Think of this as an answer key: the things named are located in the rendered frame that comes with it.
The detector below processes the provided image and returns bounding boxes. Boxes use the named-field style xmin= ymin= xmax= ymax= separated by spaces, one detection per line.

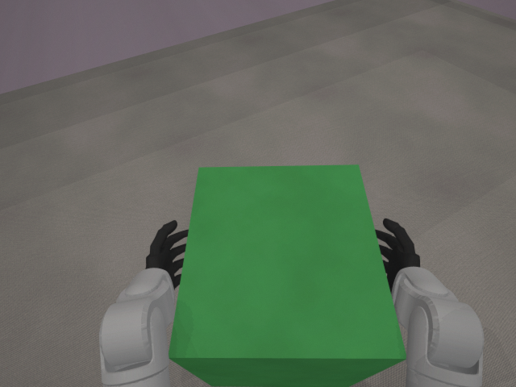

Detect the carton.
xmin=169 ymin=164 xmax=406 ymax=387

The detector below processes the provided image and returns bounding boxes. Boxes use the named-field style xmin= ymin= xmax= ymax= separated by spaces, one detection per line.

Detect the left robot forearm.
xmin=99 ymin=268 xmax=175 ymax=387

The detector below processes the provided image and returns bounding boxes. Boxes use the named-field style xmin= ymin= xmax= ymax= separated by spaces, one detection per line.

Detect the left robot hand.
xmin=146 ymin=220 xmax=189 ymax=290

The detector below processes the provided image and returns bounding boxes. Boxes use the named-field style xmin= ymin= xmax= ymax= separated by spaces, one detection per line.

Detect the right robot forearm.
xmin=391 ymin=267 xmax=484 ymax=387

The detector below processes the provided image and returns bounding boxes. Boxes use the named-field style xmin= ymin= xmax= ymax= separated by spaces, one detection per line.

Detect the right robot hand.
xmin=375 ymin=218 xmax=420 ymax=293

